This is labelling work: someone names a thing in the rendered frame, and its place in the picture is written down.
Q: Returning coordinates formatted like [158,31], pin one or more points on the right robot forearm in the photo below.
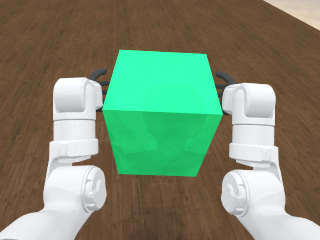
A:
[252,107]

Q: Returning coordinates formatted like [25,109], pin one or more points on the left robot forearm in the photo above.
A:
[75,101]

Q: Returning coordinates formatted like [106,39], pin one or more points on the robot left upper arm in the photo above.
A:
[71,195]

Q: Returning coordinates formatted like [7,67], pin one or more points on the carton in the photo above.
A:
[161,112]

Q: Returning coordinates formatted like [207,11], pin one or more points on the left robot hand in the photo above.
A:
[97,73]

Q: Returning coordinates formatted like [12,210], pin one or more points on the right robot hand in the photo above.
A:
[230,81]

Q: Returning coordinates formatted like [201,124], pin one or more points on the robot right upper arm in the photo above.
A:
[257,199]

